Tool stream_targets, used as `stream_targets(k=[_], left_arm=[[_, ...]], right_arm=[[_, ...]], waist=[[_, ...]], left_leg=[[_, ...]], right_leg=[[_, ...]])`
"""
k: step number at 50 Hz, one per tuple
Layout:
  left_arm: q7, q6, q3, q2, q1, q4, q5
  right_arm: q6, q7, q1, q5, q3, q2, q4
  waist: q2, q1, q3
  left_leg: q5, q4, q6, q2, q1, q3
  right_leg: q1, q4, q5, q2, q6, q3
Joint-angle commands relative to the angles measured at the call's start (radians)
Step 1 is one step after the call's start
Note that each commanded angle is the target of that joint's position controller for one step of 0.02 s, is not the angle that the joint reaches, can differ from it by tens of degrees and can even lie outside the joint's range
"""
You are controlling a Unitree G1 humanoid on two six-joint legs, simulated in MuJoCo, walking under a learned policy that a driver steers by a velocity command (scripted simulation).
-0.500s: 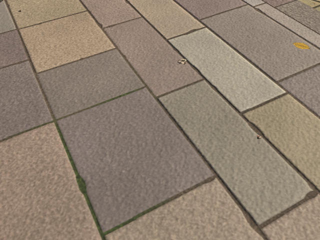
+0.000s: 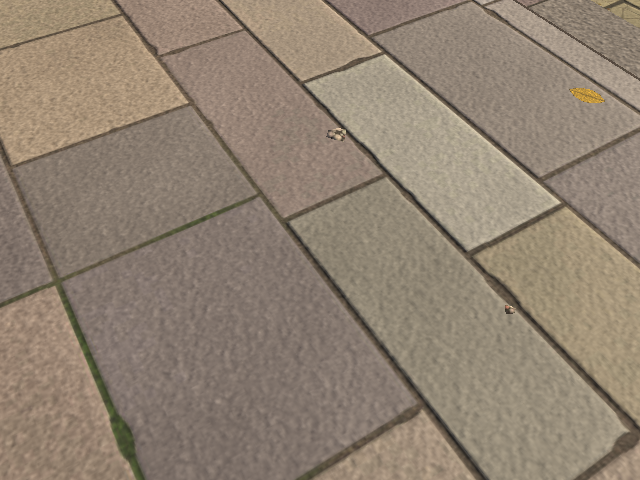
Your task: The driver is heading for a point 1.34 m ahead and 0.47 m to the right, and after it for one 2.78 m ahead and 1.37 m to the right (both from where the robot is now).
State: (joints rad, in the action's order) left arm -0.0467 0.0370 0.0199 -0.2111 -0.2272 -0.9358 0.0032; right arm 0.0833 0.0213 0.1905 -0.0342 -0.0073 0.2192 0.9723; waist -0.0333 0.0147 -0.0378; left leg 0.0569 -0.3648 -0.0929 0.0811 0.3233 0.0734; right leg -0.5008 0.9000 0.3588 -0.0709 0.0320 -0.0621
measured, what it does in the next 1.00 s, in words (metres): steps on the spot: right foot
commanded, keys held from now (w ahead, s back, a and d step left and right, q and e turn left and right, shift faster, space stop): no key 1.00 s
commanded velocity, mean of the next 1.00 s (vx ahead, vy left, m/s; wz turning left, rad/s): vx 0.02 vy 0.00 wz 0.00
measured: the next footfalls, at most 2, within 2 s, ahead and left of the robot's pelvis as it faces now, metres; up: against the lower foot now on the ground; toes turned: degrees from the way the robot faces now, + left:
right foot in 0.12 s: +0.11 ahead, -0.14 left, +0.00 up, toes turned +0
left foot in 1.80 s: +0.52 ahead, +0.08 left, +0.00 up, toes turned +3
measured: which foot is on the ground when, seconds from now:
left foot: down 0.00-1.00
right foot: up 0.00-0.10, down 0.12-1.00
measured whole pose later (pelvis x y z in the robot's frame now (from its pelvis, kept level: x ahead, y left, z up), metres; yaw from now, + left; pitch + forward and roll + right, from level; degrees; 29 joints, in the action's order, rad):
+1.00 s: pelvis +0.08 -0.03 +0.00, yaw +1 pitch -1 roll +0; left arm -0.04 0.01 0.03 -0.15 -0.26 -1.10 0.00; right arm 0.00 -0.04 0.21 0.00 -0.02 0.17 1.11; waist 0.00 0.00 -0.05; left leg 0.26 -0.50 -0.02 0.00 0.22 0.03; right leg -0.18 0.49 0.29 0.01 -0.01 0.02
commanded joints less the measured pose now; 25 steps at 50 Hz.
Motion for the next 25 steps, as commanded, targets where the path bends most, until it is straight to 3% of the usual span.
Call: stream_targets(k=[1, 3, 5, 6, 7, 8, 9, 12, 15, 19, 25], left_arm=[[-0.008, -0.034, 0.012, -0.05, -0.168, -0.02, 0.004], [-0.005, -0.042, 0.019, -0.063, -0.141, -0.018, 0.008], [-0.004, -0.041, 0.021, -0.057, -0.13, -0.025, 0.022], [-0.005, -0.038, 0.021, -0.071, -0.132, -0.021, 0.028], [-0.009, -0.034, 0.039, -0.15, -0.097, -0.027, 0.014], [-0.004, -0.026, 0.037, -0.116, -0.083, -0.04, 0.009], [-0.002, -0.016, 0.031, -0.082, -0.067, -0.043, 0.011], [0.004, 0.008, 0.029, -0.056, -0.037, -0.046, 0.005], [0.005, 0.015, 0.031, -0.062, -0.075, -0.065, -0.003], [0.007, 0.01, 0.03, -0.057, -0.098, -0.082, -0.004], [0.01, -0.002, 0.027, -0.046, -0.101, -0.096, -0.005]], right_arm=[[-0.001, -0.021, -0.059, 0.011, -0.028, 0.141, -0.06], [-0.017, -0.03, -0.069, 0.027, -0.026, 0.136, -0.057], [-0.026, -0.035, -0.04, 0.036, -0.01, 0.09, -0.041], [-0.027, -0.034, -0.008, 0.037, -0.004, 0.074, -0.029], [-0.032, -0.039, 0.067, 0.037, -0.014, 0.086, -0.019], [-0.039, -0.047, 0.062, 0.03, -0.014, 0.083, -0.01], [-0.045, -0.053, 0.062, 0.027, -0.016, 0.082, -0.005], [-0.055, -0.059, 0.08, 0.019, -0.016, 0.074, 0.021], [-0.047, -0.053, 0.067, 0.026, -0.014, 0.066, 0.034], [-0.047, -0.05, 0.063, 0.033, -0.014, 0.058, 0.05], [-0.06, -0.054, 0.076, 0.037, -0.015, 0.056, 0.075]], waist=[[0.125, -0.05, 0.136], [0.126, -0.062, 0.091], [0.095, -0.065, 0.042], [0.052, -0.053, 0.009], [-0.066, 0.021, -0.034], [-0.122, 0.015, -0.04], [-0.132, 0.019, -0.039], [-0.072, 0.022, -0.009], [-0.01, 0.001, 0.027], [0.022, -0.012, 0.056], [0.037, -0.012, 0.044]], left_leg=[[0.079, 0.169, -0.165, -0.266, 0.117, -0.182], [0.338, 0.176, -0.128, -0.257, 0.169, -0.21], [0.486, 0.147, -0.061, -0.219, 0.191, -0.215], [0.504, 0.098, -0.017, -0.187, 0.19, -0.202], [0.429, 0.057, 0.015, -0.108, 0.153, -0.124], [0.338, 0.003, 0.035, -0.081, 0.03, -0.071], [0.282, -0.033, 0.041, -0.079, -0.037, -0.064], [0.205, -0.051, 0.034, -0.095, -0.08, -0.069], [0.134, -0.05, 0.03, -0.104, -0.074, -0.076], [0.042, -0.07, 0.034, -0.107, -0.096, -0.077], [-0.019, -0.09, 0.038, -0.11, -0.119, -0.079]], right_leg=[[0.277, -0.145, -0.091, 0.002, 0.001, 0.027], [0.326, -0.25, -0.151, 0.022, -0.017, 0.049], [0.359, -0.369, -0.14, 0.023, -0.047, 0.05], [0.348, -0.461, -0.145, -0.027, -0.072, -0.009], [0.244, -0.502, -0.009, -0.046, -0.11, -0.047], [0.119, -0.562, 0.15, -0.029, -0.114, -0.049], [0.074, -0.6, 0.196, -0.02, -0.101, -0.052], [0.112, -0.575, 0.058, -0.003, -0.07, -0.031], [0.203, -0.518, -0.12, 0.01, -0.074, -0.008], [0.257, -0.478, -0.251, 0.02, -0.08, 0.012], [0.272, -0.463, -0.32, 0.032, -0.08, 0.026]])
Keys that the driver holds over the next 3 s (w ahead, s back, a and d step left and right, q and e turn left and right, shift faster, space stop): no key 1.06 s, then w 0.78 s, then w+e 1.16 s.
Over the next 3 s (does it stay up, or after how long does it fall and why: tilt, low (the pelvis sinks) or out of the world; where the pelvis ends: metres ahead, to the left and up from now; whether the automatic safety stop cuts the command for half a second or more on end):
stays up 1.01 -0.16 0.00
